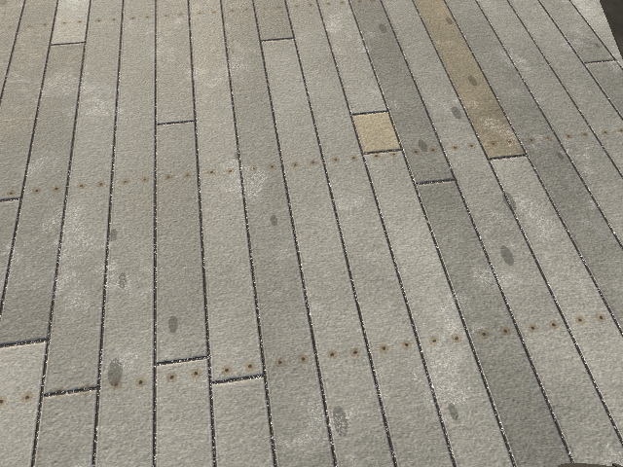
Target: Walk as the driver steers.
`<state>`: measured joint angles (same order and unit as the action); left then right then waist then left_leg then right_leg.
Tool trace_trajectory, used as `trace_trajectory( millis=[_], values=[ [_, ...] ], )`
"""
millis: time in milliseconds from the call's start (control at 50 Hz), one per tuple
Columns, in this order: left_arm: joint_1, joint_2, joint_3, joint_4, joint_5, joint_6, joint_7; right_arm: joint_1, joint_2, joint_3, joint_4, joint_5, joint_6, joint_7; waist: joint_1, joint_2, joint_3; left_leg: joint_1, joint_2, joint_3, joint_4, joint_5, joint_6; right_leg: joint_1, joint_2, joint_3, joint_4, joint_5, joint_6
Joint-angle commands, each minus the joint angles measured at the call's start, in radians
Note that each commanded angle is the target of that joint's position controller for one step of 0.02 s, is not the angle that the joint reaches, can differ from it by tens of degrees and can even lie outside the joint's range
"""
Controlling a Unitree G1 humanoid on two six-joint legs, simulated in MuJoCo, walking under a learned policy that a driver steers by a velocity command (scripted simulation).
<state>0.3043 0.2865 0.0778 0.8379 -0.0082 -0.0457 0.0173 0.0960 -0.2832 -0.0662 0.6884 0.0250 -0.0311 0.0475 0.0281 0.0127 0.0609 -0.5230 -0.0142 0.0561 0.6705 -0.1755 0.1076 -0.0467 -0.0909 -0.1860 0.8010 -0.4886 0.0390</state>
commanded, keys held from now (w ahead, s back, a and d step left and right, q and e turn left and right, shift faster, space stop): w+q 0.60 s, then w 0.16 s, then w+e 0.24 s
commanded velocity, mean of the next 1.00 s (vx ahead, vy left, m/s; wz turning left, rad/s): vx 0.50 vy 0.00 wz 0.40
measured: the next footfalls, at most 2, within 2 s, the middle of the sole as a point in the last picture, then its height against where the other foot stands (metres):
right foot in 0.46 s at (371, 459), level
left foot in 0.96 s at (204, 388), level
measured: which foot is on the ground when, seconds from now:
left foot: down 0.00-0.46, up 0.48-0.94, down 0.96-1.00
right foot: up 0.00-0.44, down 0.46-0.96, up 0.98-1.00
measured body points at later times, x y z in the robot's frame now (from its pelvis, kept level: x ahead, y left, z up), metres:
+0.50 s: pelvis +0.29 -0.01 +0.01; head +0.32 +0.00 +0.46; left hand +0.44 +0.29 -0.06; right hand +0.42 -0.28 -0.10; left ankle +0.11 +0.07 -0.68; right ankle +0.42 -0.10 -0.71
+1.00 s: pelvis +0.52 +0.11 +0.01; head +0.55 +0.14 +0.46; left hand +0.38 +0.36 -0.12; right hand +0.83 +0.01 -0.05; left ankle +0.56 +0.25 -0.71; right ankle +0.43 -0.09 -0.68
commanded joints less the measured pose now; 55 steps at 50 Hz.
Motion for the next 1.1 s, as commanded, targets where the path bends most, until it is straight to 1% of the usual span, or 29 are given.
trace_trajectory(
  millis=[20, 40, 60, 80, 100, 180, 260, 340, 400, 440, 460, 480, 500, 520, 540, 560, 620, 680, 780, 840, 880, 920, 940, 960, 980, 1000, 1020, 1060, 1100],
  values=[
    [-0.092, 0.13, 0.008, -0.158, -0.029, -0.082, -0.019, 0.313, -0.227, -0.069, -0.011, -0.007, -0.023, -0.009, -0.156, 0.095, -0.353, 0.876, 0.334, -0.819, -0.395, -0.182, 0.279, -0.749, 0.091, 0.29, 0.616, -0.057, -0.03],
    [-0.134, 0.127, 0.004, -0.175, -0.039, -0.096, -0.021, 0.273, -0.193, -0.059, -0.01, -0.007, -0.033, -0.009, -0.13, 0.065, -0.234, 0.747, 0.3, -0.681, -0.392, -0.123, 0.241, -0.766, 0.05, 0.279, 0.548, 0.033, -0.054],
    [-0.135, 0.12, 0.005, -0.162, -0.015, -0.1, -0.012, 0.205, -0.16, -0.049, -0.018, -0.003, -0.036, -0.01, -0.082, -0.005, -0.157, 0.599, 0.253, -0.564, -0.388, -0.012, 0.205, -0.715, 0.007, 0.274, 0.457, 0.101, -0.055],
    [-0.12, 0.132, 0.014, -0.154, 0.006, -0.094, -0.007, 0.155, -0.127, -0.038, -0.033, -0.011, -0.037, -0.015, -0.045, 0.011, -0.129, 0.492, 0.22, -0.486, -0.4, 0.09, 0.187, -0.641, -0.02, 0.277, 0.385, 0.147, -0.049],
    [-0.104, 0.134, 0.018, -0.151, 0.012, -0.081, -0.009, 0.133, -0.117, -0.033, -0.049, -0.019, -0.037, -0.019, -0.022, 0.03, -0.121, 0.427, 0.196, -0.453, -0.42, 0.146, 0.184, -0.586, -0.029, 0.279, 0.356, 0.176, -0.041],
    [-0.147, 0.086, 0.007, -0.168, 0.025, -0.049, -0.007, 0.166, -0.155, -0.043, -0.04, -0.013, -0.042, -0.043, -0.02, 0.024, -0.088, 0.318, 0.151, -0.345, -0.449, 0.299, 0.182, -0.572, -0.007, 0.243, 0.174, 0.295, 0.02],
    [-0.298, 0.052, -0.01, -0.204, 0.017, -0.055, -0.016, 0.217, -0.162, -0.045, -0.021, -0.004, -0.029, -0.061, -0.079, 0.067, -0.062, 0.289, 0.096, -0.305, -0.432, 0.179, 0.123, -0.524, 0.05, 0.239, -0.13, 0.529, 0.037],
    [-0.381, 0.077, -0.006, -0.232, 0.001, -0.072, -0.037, 0.27, -0.166, -0.047, 0.002, 0.003, -0.018, -0.067, -0.109, 0.081, -0.05, 0.334, 0.128, -0.387, -0.377, 0.093, 0.106, -0.471, 0.085, 0.257, -0.271, 0.564, 0.022],
    [-0.344, 0.113, 0.009, -0.227, -0.002, -0.087, -0.046, 0.262, -0.162, -0.049, 0.002, 0.001, -0.009, -0.073, -0.077, 0.112, -0.056, 0.405, 0.16, -0.474, -0.291, 0.105, 0.085, -0.418, 0.089, 0.275, -0.318, 0.457, -0.015],
    [-0.194, 0.145, 0.03, -0.189, 0.005, -0.096, -0.037, 0.233, -0.131, -0.04, -0.011, -0.003, -0.005, -0.071, 0.004, 0.119, -0.12, 0.383, 0.107, -0.461, -0.157, 0.196, 0.045, -0.204, 0.088, 0.249, -0.376, 0.442, -0.064],
    [-0.055, 0.191, 0.044, -0.175, 0.022, -0.1, -0.029, 0.229, -0.077, -0.018, -0.03, -0.015, -0.008, -0.065, 0.067, 0.043, -0.252, 0.282, 0.05, -0.393, 0.088, 0.121, 0.01, 0.046, -0.049, 0.371, -0.352, 0.398, -0.126],
    [0.056, 0.276, 0.064, -0.148, 0.037, -0.089, -0.027, 0.366, -0.007, 0.002, -0.054, 0.004, -0.017, -0.066, 0.023, -0.254, -0.39, -0.071, -0.105, -0.254, 0.43, -0.315, -0.068, 0.403, -0.286, 0.802, -0.411, 0.225, -0.288],
    [0.061, 0.21, 0.052, -0.139, 0.009, -0.082, -0.035, 0.389, -0.091, -0.005, -0.043, 0.019, -0.02, -0.068, 0.027, -0.296, -0.37, -0.239, -0.039, -0.253, 0.599, -0.412, -0.082, 0.409, -0.346, 1.009, -0.487, -0.024, -0.315],
    [0.011, 0.132, 0.031, -0.156, 0.004, -0.076, -0.031, 0.291, -0.164, -0.025, -0.041, 0.017, -0.016, -0.068, 0.055, -0.176, -0.23, -0.279, 0.007, -0.252, 0.649, -0.318, -0.09, 0.287, -0.298, 0.861, -0.511, -0.052, -0.268],
    [-0.039, 0.108, 0.021, -0.16, 0.012, -0.067, -0.028, 0.219, -0.169, -0.029, -0.055, 0.004, -0.01, -0.068, 0.047, -0.104, -0.148, -0.255, 0.042, -0.212, 0.638, -0.24, -0.095, 0.163, -0.252, 0.708, -0.518, 0.064, -0.231],
    [-0.071, 0.088, 0.013, -0.152, 0.016, -0.062, -0.027, 0.177, -0.155, -0.031, -0.069, -0.008, -0.01, -0.065, 0.031, -0.085, -0.085, -0.232, 0.068, -0.206, 0.593, -0.19, -0.098, 0.059, -0.21, 0.604, -0.54, 0.187, -0.219],
    [-0.079, 0.071, 0.005, -0.126, 0.017, -0.07, -0.025, 0.187, -0.091, -0.025, -0.077, 0.004, 0.002, -0.051, -0.005, -0.125, -0.057, -0.148, 0.11, -0.177, 0.506, -0.136, -0.097, -0.058, -0.149, 0.426, -0.605, 0.343, -0.211],
    [-0.052, 0.111, 0.016, -0.088, 0.012, -0.079, -0.031, 0.142, -0.049, -0.009, -0.097, -0.006, 0.003, -0.05, -0.009, -0.091, -0.041, -0.177, 0.111, -0.176, 0.376, -0.086, -0.107, -0.065, -0.163, 0.354, -0.648, 0.455, -0.251],
    [-0.024, 0.147, 0.018, -0.047, -0.009, -0.062, -0.03, -0.006, -0.025, 0.012, -0.124, -0.014, -0.023, -0.026, 0.028, -0.071, -0.019, -0.117, 0.107, -0.096, 0.064, 0.144, -0.105, -0.051, -0.122, 0.222, -0.657, 0.553, -0.231],
    [0.052, 0.17, 0.018, -0.01, -0.022, -0.044, -0.032, -0.106, -0.027, 0.015, -0.154, -0.007, -0.038, -0.012, 0.058, -0.077, 0.005, -0.067, 0.078, -0.061, -0.054, 0.144, -0.103, -0.021, -0.14, 0.245, -0.634, 0.563, -0.228],
    [0.068, 0.191, 0.022, 0.006, -0.027, -0.031, -0.029, -0.12, -0.054, 0.006, -0.165, -0.002, -0.047, -0.006, 0.042, -0.097, 0.007, -0.033, 0.06, -0.066, -0.116, 0.095, -0.087, 0.024, -0.169, 0.275, -0.595, 0.594, -0.215],
    [0.05, 0.207, 0.024, 0.013, -0.031, -0.021, -0.024, -0.02, -0.097, -0.015, -0.139, -0.007, -0.054, -0.009, -0.038, -0.109, -0.047, 0.148, 0.026, -0.047, -0.193, 0.088, -0.056, 0.021, -0.159, 0.266, -0.48, 0.748, -0.184],
    [0.051, 0.188, 0.015, 0.015, -0.029, -0.02, -0.022, 0.114, -0.141, -0.04, -0.095, -0.015, -0.053, -0.018, -0.105, -0.094, -0.137, 0.362, 0.013, -0.038, -0.209, 0.109, -0.03, -0.034, -0.11, 0.23, -0.321, 0.826, -0.155],
    [0.038, 0.129, -0.009, -0.011, -0.006, -0.026, -0.022, 0.291, -0.209, -0.064, -0.065, -0.033, -0.049, -0.033, -0.182, -0.028, -0.284, 0.66, 0.171, -0.187, -0.161, 0.137, 0.027, -0.222, -0.055, 0.192, -0.046, 0.613, -0.111],
    [0.148, 0.004, -0.046, -0.038, -0.001, -0.04, -0.022, 0.337, -0.289, -0.075, -0.059, -0.048, -0.039, -0.042, -0.126, 0.241, -0.425, 0.943, 0.438, -0.618, -0.24, 0.002, 0.163, -0.576, 0.099, 0.171, 0.305, -0.021, -0.047],
    [0.121, 0.1, -0.022, -0.021, -0.027, -0.05, -0.024, 0.346, -0.203, -0.054, -0.057, -0.043, -0.038, -0.039, -0.159, 0.189, -0.439, 0.892, 0.439, -0.731, -0.319, -0.121, 0.178, -0.664, 0.077, 0.302, 0.449, -0.099, -0.047],
    [0.051, 0.146, -0.005, -0.046, -0.045, -0.051, -0.026, 0.292, -0.154, -0.037, -0.048, -0.032, -0.041, -0.038, -0.146, 0.162, -0.28, 0.786, 0.404, -0.576, -0.339, -0.112, 0.142, -0.736, 0.035, 0.294, 0.485, -0.027, -0.052],
    [-0.013, 0.129, -0.001, -0.055, -0.025, -0.041, -0.019, 0.178, -0.089, -0.018, -0.038, -0.028, -0.051, -0.032, -0.087, 0.11, -0.142, 0.56, 0.322, -0.375, -0.406, -0.01, 0.103, -0.69, -0.027, 0.271, 0.416, 0.117, -0.049],
    [0.021, 0.091, 0.0, -0.044, -0.025, -0.011, -0.019, 0.119, -0.06, -0.015, -0.026, -0.037, -0.069, -0.029, -0.032, 0.115, -0.098, 0.427, 0.291, -0.259, -0.479, 0.072, 0.091, -0.589, -0.051, 0.282, 0.375, 0.188, -0.04]
  ],
)
Velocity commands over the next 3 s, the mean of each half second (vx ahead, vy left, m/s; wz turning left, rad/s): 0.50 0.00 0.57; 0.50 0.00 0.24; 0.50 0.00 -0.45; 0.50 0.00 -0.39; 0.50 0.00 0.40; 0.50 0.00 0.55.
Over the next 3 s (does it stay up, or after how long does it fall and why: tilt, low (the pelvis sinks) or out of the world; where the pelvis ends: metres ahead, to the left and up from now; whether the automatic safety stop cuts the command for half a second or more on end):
stays up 1.59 0.29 0.00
